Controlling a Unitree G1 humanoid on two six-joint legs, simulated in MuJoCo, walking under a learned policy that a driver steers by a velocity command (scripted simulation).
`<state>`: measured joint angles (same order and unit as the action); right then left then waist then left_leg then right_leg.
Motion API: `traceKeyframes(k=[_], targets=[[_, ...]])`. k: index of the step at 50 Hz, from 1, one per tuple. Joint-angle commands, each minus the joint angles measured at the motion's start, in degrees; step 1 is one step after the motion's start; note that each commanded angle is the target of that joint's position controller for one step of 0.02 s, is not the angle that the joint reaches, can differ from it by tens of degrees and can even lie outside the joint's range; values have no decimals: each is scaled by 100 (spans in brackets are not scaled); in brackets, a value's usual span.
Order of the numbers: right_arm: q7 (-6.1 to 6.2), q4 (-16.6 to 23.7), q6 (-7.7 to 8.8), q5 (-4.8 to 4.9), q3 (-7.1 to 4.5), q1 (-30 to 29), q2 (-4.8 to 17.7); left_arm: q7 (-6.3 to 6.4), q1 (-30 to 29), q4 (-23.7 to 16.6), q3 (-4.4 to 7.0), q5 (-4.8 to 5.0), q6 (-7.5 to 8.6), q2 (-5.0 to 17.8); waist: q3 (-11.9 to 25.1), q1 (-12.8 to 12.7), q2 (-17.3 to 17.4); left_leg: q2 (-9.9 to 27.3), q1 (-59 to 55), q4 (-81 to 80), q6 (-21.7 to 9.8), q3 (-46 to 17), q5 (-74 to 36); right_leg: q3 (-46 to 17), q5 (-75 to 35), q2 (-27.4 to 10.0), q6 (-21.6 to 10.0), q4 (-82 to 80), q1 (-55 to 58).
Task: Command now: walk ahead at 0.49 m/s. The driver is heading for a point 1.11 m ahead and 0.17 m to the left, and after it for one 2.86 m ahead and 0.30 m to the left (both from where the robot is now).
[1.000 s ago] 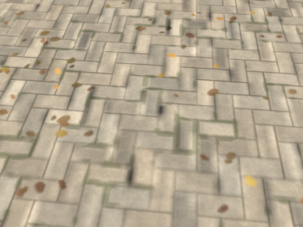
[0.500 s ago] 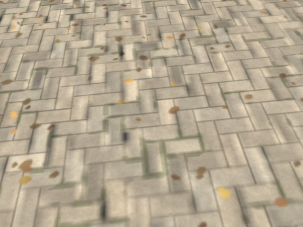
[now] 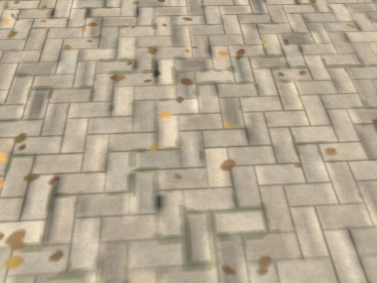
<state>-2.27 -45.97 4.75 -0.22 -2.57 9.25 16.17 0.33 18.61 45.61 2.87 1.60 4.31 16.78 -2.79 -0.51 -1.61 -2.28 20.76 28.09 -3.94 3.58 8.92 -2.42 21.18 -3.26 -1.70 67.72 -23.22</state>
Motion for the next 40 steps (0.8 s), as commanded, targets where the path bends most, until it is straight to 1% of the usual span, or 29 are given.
traceKeyframes(k=[1,2,3,5,6,8,10,12,14,16,17,18,19,20,21,22,23,24,25,26,27,28,29,30,32,34,36,38,40], targets=[[17,249,132,-51,-154,40,612,33,254,-337,156,-51,-16,487,429,-72,706,1504,-815,-1936,-1017,-1943,447,-246,-517,-570,-1,-79,-945],[20,203,170,-23,-162,59,639,45,237,-340,143,-69,-67,428,341,-119,676,1486,-657,-2062,-1067,-1739,257,-211,-615,-600,61,-236,-972],[35,159,194,-10,-177,97,696,59,89,-397,139,-99,-90,420,228,-124,622,1472,-592,-2167,-1100,-1573,82,-191,-824,-623,134,-453,-1123],[89,78,199,4,-198,264,783,71,-335,-536,128,-153,-68,412,75,-27,483,1438,-735,-2259,-1107,-1329,-285,-175,-1455,-672,263,-1060,-1494],[115,52,185,18,-201,336,807,57,-518,-577,116,-162,-41,386,49,28,421,1373,-836,-2258,-1051,-1173,-456,-144,-1814,-659,291,-1441,-1557],[156,15,147,50,-205,479,864,8,-913,-658,70,-150,29,279,-8,180,374,1213,-942,-2231,-900,-838,-720,2,-2454,-532,299,-2310,-1430],[177,-67,106,89,-220,746,964,-57,-1360,-762,16,-115,84,174,-76,390,346,1191,-1086,-2205,-825,-681,-715,190,-2826,-367,299,-2981,-1242],[178,-171,43,121,-233,1019,1024,-132,-1694,-880,-1,-73,116,177,-147,542,357,1330,-1458,-2077,-826,-722,-694,217,-2840,-277,266,-3364,-1287],[189,-253,-45,137,-248,1186,1048,-209,-1928,-1002,3,-57,143,236,-194,590,389,1523,-1950,-1854,-794,-798,-858,196,-2561,-204,160,-3647,-1444],[216,-299,-126,153,-278,1212,1102,-269,-1910,-1068,35,-61,160,349,-128,467,488,1710,-2371,-1554,-693,-886,-1306,178,-2069,-124,2,-3836,-1370],[231,-300,-158,154,-292,1167,1138,-281,-1742,-1044,66,-63,163,432,-16,340,566,1738,-2507,-1325,-628,-881,-1813,233,-1824,-39,-82,-3887,-1112],[244,-281,-187,154,-300,1053,1178,-274,-1345,-955,133,-76,167,562,245,77,632,1647,-2549,-824,-540,-777,-2760,386,-1678,134,-202,-3983,-515],[254,-259,-220,134,-256,979,1073,-234,-506,-708,268,-93,163,797,799,-360,548,1355,-2318,203,-386,-527,-3415,537,-1804,289,-383,-4088,680],[267,-120,-204,15,-123,1025,777,-170,517,-512,393,-151,137,1195,1700,-734,106,1051,-1258,1858,-174,-296,-2298,-323,-2051,-533,-730,-3771,2473],[208,5,-64,20,81,1786,91,-173,818,-397,507,-182,111,1727,2413,-329,-1429,-55,1196,3974,227,-263,1263,-3151,-860,-1868,-1699,-4245,4541],[168,-78,67,129,-10,1439,592,-177,891,-442,352,-114,105,1104,2538,-610,-1134,25,1961,4680,200,-1048,2377,-3964,-227,-1935,-1691,-4873,4668],[134,113,145,277,-106,892,931,-158,491,-483,263,-125,107,891,1635,-604,-802,331,2390,4848,130,-1001,2021,-3097,-382,-1752,-1434,-4957,4034],[144,207,177,259,-82,544,879,-143,126,-539,225,-147,95,787,1163,-460,-323,621,2313,4619,116,-825,1533,-2415,-939,-1531,-1308,-5032,3262],[151,243,166,153,-98,369,830,-158,-168,-552,183,-175,93,651,750,-290,-94,799,2140,4218,153,-763,1213,-1936,-1500,-1326,-1259,-5206,2532],[149,221,107,123,-123,474,792,-161,-338,-575,142,-222,120,528,657,-83,-216,957,1772,3975,180,-811,980,-1629,-1816,-1183,-1217,-5378,2071],[145,181,40,125,-108,600,691,-173,-415,-569,143,-216,143,510,608,26,-266,994,1541,3811,229,-798,880,-1462,-1922,-1107,-1243,-5558,1804],[149,124,-35,136,-85,725,571,-173,-449,-531,156,-187,182,526,573,108,-262,1021,1448,3667,285,-771,823,-1203,-2049,-1091,-1274,-5709,1637],[159,123,-102,139,-64,708,490,-166,-464,-480,178,-174,221,585,461,151,-244,1048,1483,3499,346,-762,707,-957,-2165,-1098,-1282,-5850,1477],[171,168,-144,129,-52,575,454,-146,-445,-425,203,-186,244,648,342,138,-206,1063,1607,3286,408,-778,494,-738,-2243,-1095,-1281,-5969,1400],[172,260,-168,120,-49,263,424,-98,-362,-318,233,-225,249,713,183,48,-132,1043,1813,2709,482,-852,-158,-304,-2250,-1030,-1194,-6114,1428],[133,330,-144,127,-47,-6,388,-65,-359,-261,238,-226,237,745,97,-49,-147,942,1746,2003,475,-798,-875,167,-2298,-890,-1020,-6170,1474],[83,445,-112,127,-23,-366,314,-37,-291,-196,250,-209,225,800,1,-199,-135,839,1586,1370,435,-609,-1386,511,-2279,-851,-894,-6212,1536],[32,592,-102,131,-6,-689,267,-19,-101,-76,272,-176,189,851,-90,-351,-95,780,1623,995,370,-507,-1522,667,-2276,-967,-844,-6172,1862],[-27,743,-107,138,-12,-909,280,-9,18,30,299,-130,117,885,-171,-417,-75,745,1805,748,260,-467,-1314,767,-2401,-1124,-781,-6013,2344]])
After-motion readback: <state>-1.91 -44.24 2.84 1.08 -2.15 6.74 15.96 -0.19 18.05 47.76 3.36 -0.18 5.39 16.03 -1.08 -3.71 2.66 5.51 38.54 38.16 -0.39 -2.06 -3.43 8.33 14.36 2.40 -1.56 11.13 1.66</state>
